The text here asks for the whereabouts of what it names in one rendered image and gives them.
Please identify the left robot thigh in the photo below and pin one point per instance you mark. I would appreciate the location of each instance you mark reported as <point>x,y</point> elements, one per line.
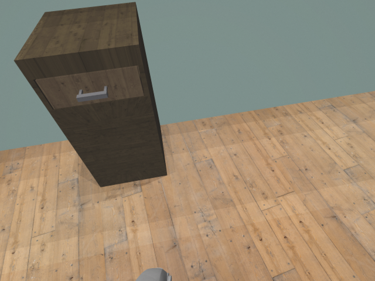
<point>154,274</point>

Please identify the handle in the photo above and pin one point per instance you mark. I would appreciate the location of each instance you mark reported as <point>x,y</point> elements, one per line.
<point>93,95</point>

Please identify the drawer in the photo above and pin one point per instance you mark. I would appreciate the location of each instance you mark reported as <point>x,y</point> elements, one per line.
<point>122,83</point>

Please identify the cabinet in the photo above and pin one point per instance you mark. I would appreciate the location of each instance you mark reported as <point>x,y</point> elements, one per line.
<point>119,141</point>

